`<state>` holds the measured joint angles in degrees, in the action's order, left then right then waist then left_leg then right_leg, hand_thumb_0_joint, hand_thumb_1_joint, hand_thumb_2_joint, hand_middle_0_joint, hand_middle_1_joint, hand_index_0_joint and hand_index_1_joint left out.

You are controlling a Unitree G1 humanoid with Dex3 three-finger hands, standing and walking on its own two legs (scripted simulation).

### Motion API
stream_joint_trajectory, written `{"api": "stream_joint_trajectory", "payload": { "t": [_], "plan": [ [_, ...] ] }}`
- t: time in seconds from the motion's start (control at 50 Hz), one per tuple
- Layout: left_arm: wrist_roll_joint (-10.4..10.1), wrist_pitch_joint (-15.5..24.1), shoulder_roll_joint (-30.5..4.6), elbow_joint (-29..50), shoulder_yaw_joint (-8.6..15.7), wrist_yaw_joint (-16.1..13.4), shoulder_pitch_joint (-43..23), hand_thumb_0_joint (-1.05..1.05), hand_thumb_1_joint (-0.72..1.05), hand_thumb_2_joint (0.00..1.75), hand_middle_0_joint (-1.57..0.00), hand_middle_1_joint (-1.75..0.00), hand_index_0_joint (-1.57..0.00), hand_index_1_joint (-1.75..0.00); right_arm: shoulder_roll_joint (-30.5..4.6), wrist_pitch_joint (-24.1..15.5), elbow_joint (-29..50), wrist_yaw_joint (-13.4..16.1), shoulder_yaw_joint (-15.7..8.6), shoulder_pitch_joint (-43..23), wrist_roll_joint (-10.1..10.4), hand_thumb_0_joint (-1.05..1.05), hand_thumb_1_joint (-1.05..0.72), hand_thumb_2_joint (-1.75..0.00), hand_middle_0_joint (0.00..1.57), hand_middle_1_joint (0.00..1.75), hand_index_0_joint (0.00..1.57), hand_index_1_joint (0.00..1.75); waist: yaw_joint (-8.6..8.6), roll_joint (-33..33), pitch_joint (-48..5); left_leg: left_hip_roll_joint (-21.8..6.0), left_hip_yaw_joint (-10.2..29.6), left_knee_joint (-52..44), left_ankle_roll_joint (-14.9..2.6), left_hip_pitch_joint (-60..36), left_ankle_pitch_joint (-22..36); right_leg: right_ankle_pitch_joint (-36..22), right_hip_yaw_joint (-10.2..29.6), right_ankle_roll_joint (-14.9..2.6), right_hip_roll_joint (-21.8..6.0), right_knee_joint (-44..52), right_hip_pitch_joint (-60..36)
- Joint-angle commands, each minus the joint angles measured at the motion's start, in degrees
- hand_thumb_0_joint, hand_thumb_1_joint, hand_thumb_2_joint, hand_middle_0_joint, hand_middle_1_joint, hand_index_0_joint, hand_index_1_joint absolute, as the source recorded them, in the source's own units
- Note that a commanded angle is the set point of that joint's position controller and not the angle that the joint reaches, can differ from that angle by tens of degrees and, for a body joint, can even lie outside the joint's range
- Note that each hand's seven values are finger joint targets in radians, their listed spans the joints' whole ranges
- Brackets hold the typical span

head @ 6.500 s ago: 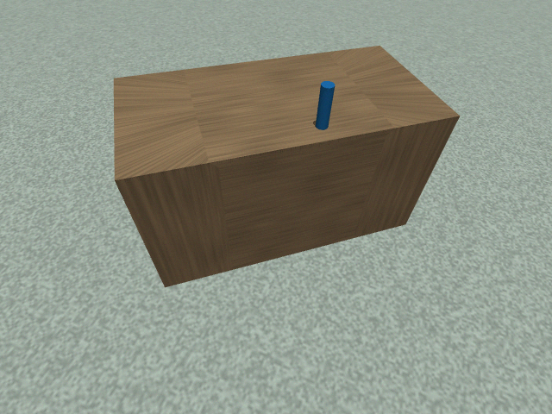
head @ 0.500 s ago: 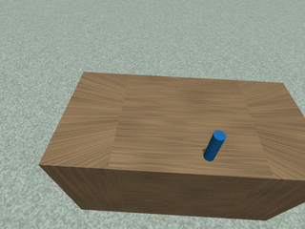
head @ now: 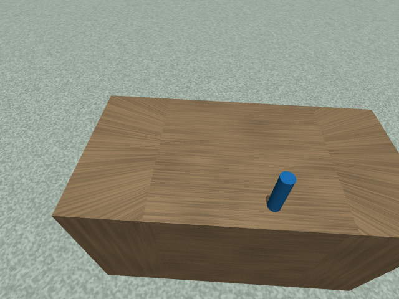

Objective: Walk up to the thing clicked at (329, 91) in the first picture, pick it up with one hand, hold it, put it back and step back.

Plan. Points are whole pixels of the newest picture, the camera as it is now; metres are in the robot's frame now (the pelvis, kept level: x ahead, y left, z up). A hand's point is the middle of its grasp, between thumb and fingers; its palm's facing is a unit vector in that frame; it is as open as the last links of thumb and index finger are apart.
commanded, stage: stand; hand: right
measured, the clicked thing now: (280, 192) +0.42 -0.20 -0.11
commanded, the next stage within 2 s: rise first in 0.42 s
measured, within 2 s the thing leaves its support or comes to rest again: neither
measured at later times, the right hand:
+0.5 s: hand out of the picture +0.06 -0.25 -0.16, palm faces -0.03 +0.94 -0.33, open 7.4 cm
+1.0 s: hand out of the picture +0.16 -0.26 -0.11, palm faces +0.22 +0.91 -0.36, open 15.2 cm
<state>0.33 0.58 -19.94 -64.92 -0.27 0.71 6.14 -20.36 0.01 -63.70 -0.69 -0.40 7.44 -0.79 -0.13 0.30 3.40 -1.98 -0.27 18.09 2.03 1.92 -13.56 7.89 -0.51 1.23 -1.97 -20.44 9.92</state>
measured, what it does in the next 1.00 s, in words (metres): stands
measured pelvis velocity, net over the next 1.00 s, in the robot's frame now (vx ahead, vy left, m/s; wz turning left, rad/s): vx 0.00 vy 0.01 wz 0.00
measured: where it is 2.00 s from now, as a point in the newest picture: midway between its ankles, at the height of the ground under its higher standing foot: outside the picture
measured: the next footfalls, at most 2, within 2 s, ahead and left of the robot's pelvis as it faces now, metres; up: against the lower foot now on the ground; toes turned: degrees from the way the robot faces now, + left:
none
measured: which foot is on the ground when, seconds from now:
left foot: down 0.00-1.00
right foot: down 0.00-1.00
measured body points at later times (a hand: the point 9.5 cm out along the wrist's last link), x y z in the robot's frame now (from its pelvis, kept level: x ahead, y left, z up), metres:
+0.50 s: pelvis +0.00 +0.00 +0.00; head +0.01 +0.00 +0.45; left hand +0.07 +0.30 -0.13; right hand +0.06 -0.30 -0.14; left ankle -0.04 +0.14 -0.75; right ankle +0.04 -0.13 -0.75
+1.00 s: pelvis +0.00 +0.01 -0.01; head +0.03 +0.01 +0.44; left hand +0.15 +0.28 -0.11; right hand +0.15 -0.31 -0.09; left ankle -0.04 +0.14 -0.75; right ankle +0.04 -0.13 -0.75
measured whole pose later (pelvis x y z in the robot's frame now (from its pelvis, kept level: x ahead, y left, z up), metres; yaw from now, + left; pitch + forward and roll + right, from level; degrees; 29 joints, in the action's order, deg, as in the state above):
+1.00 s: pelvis +0.00 +0.01 -0.01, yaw +0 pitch +2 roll +0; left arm -2.6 3.2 -14.3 -45.6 6.2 -3.7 8.4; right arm -17.5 -4.0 -41.2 3.8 -9.7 10.2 2.2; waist 0.4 -0.8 0.3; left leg -1.6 0.0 25.8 1.5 10.8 -17.1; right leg 10.2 -0.5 1.6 -2.4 -26.0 17.8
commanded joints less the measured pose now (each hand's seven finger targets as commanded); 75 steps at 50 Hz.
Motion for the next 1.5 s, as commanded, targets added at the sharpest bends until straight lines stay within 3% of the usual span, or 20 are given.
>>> {"api": "stream_joint_trajectory", "payload": {
  "t": [0.0,0.5,0.52,0.54,0.58,0.64,0.7,0.74,0.82,0.9,1.0,1.1,1.14,1.26,1.32,1.36,1.4,1.44,1.46,1.48],
  "plan": [
    [0.2,1.2,-12.7,3.3,2.6,-0.9,-2.0,0.0,0.9,0.9,-0.2,-0.3,-0.2,-0.3,-12.2,-1.3,3.1,1.0,-2.4,-1.6,0.2,0.0,-0.9,-0.9,0.2,0.3,0.2,0.3,-0.06,-0.8,-4.2,-5.8,3.5,-3.8,-2.76,4.3,5.3,-6.7,5.3,-2.49,-5.7,2.7,-4.0],
    [0.1,1.2,-12.3,3.4,2.5,-0.8,-1.5,0.0,0.82,0.82,-0.12,-0.22,-0.12,-0.22,-12.2,-1.3,3.1,0.9,-2.2,-0.9,0.2,0.0,-0.82,-0.82,0.12,0.22,0.12,0.22,-0.24,0.2,-3.8,-5.8,3.7,-3.9,-2.76,5.5,5.4,-7.0,5.2,-2.46,-5.5,2.5,-4.6],
    [-4.6,7.4,-3.8,23.5,2.3,-1.5,-21.6,0.0,0.74,0.74,-0.04,-0.14,-0.04,-0.14,-2.2,-6.0,23.2,1.6,-0.2,-21.0,4.3,0.0,-0.74,-0.74,0.08,0.14,0.07,0.14,-0.36,-6.1,-5.6,1.5,-1.5,3.4,-1.98,13.6,4.6,-0.7,-2.2,-1.21,1.5,-2.4,1.1],
    [-6.2,8.6,-4.7,25.3,0.9,-2.7,-19.3,0.0,0.66,0.66,-0.02,-0.06,-0.01,-0.06,-3.6,-8.8,27.2,2.7,0.1,-20.2,6.8,0.0,-0.66,-0.66,0.08,0.06,0.07,0.06,1.37,-0.4,-7.1,2.1,-2.0,0.9,-1.93,10.1,0.6,3.4,-1.4,-1.37,0.7,-0.1,-2.1],
    [-6.0,7.3,-12.8,15.6,7.2,-4.2,-8.5,0.0,0.5,0.5,-0.02,-0.04,0.0,-0.06,-10.5,-7.7,15.3,4.3,-5.3,-11.2,6.1,0.0,-0.5,-0.5,0.07,0.04,0.06,0.04,-0.36,0.4,-1.6,2.3,-2.7,1.5,-1.54,13.5,-1.7,5.6,-1.8,-1.74,1.1,-0.1,-0.3],
    [-5.5,7.4,-9.5,19.5,6.7,-5.5,-9.1,0.0,0.26,0.27,-0.03,-0.05,-0.02,-0.06,-12.4,-8.8,18.6,5.9,-9.3,-10.8,5.2,0.0,-0.29,-0.26,0.07,0.04,0.06,0.04,0.95,-0.4,-13.7,1.9,-2.1,4.7,-1.62,10.4,7.1,-4.9,-1.8,-1.31,1.3,-4.0,-2.1],
    [-2.7,6.0,-7.2,14.3,10.5,-4.9,0.8,0.0,0.13,0.21,-0.04,-0.06,-0.04,-0.05,-10.3,-7.6,15.1,5.3,-12.7,0.0,3.0,0.0,-0.17,-0.19,0.07,0.05,0.06,0.05,0.77,-1.3,-12.4,2.3,-1.8,6.0,-2.04,13.2,9.7,-7.4,-2.0,-1.65,1.5,-4.7,0.0],
    [-2.6,5.7,-6.2,19.1,10.2,-4.7,1.3,0.0,0.03,0.15,-0.05,-0.06,-0.06,-0.05,-11.2,-7.3,21.0,5.3,-14.3,1.7,3.0,0.0,-0.07,-0.17,0.07,0.05,0.06,0.05,1.19,-2.6,-16.8,2.2,-2.1,5.4,-1.67,9.6,13.7,-10.7,-2.3,-1.66,1.8,-4.0,-3.0],
    [-3.0,4.8,-3.1,22.0,8.9,-4.3,-0.7,0.0,-0.13,0.11,-0.05,-0.06,-0.06,-0.05,-5.8,-6.3,25.9,4.8,-11.5,0.6,3.8,0.0,0.12,-0.13,0.06,0.05,0.06,0.05,0.62,-3.1,-12.0,2.5,-2.5,4.4,-1.65,11.5,11.5,-8.0,-2.6,-1.44,1.5,-3.1,-0.2],
    [-2.9,5.2,-4.0,26.9,9.3,-4.9,-4.8,0.0,-0.33,0.1,-0.05,-0.06,-0.06,-0.06,-7.2,-6.7,30.0,5.2,-12.1,-2.1,3.5,0.0,0.32,-0.1,0.05,0.05,0.05,0.05,0.38,-1.3,-9.9,2.3,-2.3,3.0,-1.77,12.9,7.0,-3.7,-2.3,-1.71,1.3,-2.3,0.6],
    [-2.4,6.2,-5.1,33.5,9.5,-6.4,-4.7,0.0,-0.51,0.07,-0.06,-0.07,-0.06,-0.07,-10.0,-8.2,34.8,6.0,-13.9,-5.2,2.6,0.0,0.41,-0.07,0.05,0.05,0.05,0.05,0.56,1.1,-13.5,1.6,-1.8,3.7,-1.06,10.9,10.8,-7.0,-2.0,-2.04,1.6,-3.0,-2.6],
    [-1.9,6.4,-4.8,35.8,9.6,-7.1,-0.2,0.0,-0.53,0.06,-0.06,-0.07,-0.07,-0.07,-10.3,-8.5,38.3,6.4,-15.1,-1.3,2.1,0.0,0.45,-0.07,0.05,0.05,0.05,0.05,0.71,-0.2,-14.6,1.6,-1.9,4.0,-1.16,8.6,13.8,-10.2,-2.4,-1.91,1.7,-2.9,-5.1],
    [-2.1,5.9,0.6,32.9,5.9,-6.5,3.6,0.0,-0.53,0.06,-0.06,-0.07,-0.07,-0.07,-8.6,-8.3,37.9,6.1,-14.8,2.3,2.1,0.0,0.46,-0.06,0.05,0.05,0.05,0.05,1.31,-2.1,-11.6,1.6,-2.1,3.6,-1.16,9.2,14.0,-10.4,-2.8,-1.89,1.8,-2.5,-4.2],
    [-2.0,5.5,0.1,34.5,5.7,-5.7,4.2,0.0,-0.53,0.05,-0.06,-0.06,-0.06,-0.06,-8.1,-8.0,40.9,5.5,-15.4,4.3,2.6,0.0,0.5,-0.06,0.05,0.06,0.05,0.06,0.98,-2.6,-8.4,1.6,-2.4,2.4,-1.08,9.3,14.1,-10.3,-3.3,-1.82,1.8,-1.9,-3.7],
    [-2.0,5.4,-3.4,33.5,8.5,-5.7,2.9,0.0,-0.54,0.06,-0.06,-0.06,-0.06,-0.06,-8.9,-7.8,42.7,5.5,-16.3,3.3,2.7,0.0,0.51,-0.06,0.05,0.06,0.05,0.06,1.03,-3.5,-7.1,1.8,-2.5,2.2,-1.38,10.1,12.0,-8.6,-3.1,-1.57,1.6,-1.1,-3.7],
    [-2.1,5.9,-1.0,38.8,6.4,-5.4,0.1,0.0,-0.54,0.06,-0.06,-0.06,-0.06,-0.06,-8.4,-8.4,46.6,5.3,-15.9,1.8,2.8,0.0,0.51,-0.06,0.05,0.06,0.05,0.06,1.37,-2.5,-7.5,1.8,-2.5,1.4,-1.45,9.1,9.5,-6.4,-2.9,-1.59,1.6,-0.8,-3.8],
    [-2.1,6.0,-2.9,37.6,8.1,-5.7,2.0,0.0,-0.54,0.06,-0.06,-0.06,-0.06,-0.06,-9.7,-8.6,45.5,5.6,-17.4,3.5,2.8,0.0,0.51,-0.06,0.05,0.06,0.05,0.06,1.33,-0.2,-7.8,1.8,-2.6,1.3,-1.22,8.9,10.8,-7.6,-2.9,-1.8,1.7,-0.8,-4.5],
    [-2.1,6.2,-0.9,38.2,6.6,-5.5,0.3,0.0,-0.54,0.07,-0.06,-0.07,-0.06,-0.07,-8.1,-8.8,47.5,5.3,-16.0,3.0,2.8,0.0,0.5,-0.06,0.05,0.06,0.05,0.06,1.38,-0.6,-7.7,1.4,-2.4,1.4,-0.83,8.9,11.6,-7.8,-2.8,-1.94,1.8,-1.0,-4.8],
    [-2.0,6.4,-3.4,38.4,8.8,-5.9,0.7,0.0,-0.55,0.07,-0.06,-0.07,-0.06,-0.07,-9.9,-9.0,47.4,5.6,-17.9,3.2,2.7,0.0,0.49,-0.06,0.05,0.06,0.05,0.06,1.42,0.6,-9.1,1.6,-2.5,1.8,-0.87,8.2,12.5,-9.0,-2.7,-1.95,1.7,-1.2,-5.5],
    [-1.8,6.3,-4.2,39.1,9.6,-6.0,1.9,0.0,-0.54,0.07,-0.06,-0.07,-0.06,-0.07,-8.6,-8.9,47.7,5.5,-16.8,4.3,2.6,0.0,0.5,-0.06,0.05,0.06,0.05,0.06,0.91,0.9,-10.6,1.7,-2.6,2.0,-0.98,7.3,14.0,-10.5,-2.7,-1.95,1.5,-1.2,-7.0]
  ]
}}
